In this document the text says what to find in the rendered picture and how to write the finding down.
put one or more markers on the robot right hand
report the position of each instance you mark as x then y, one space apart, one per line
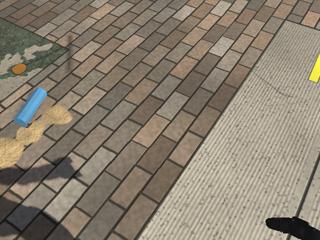
294 226

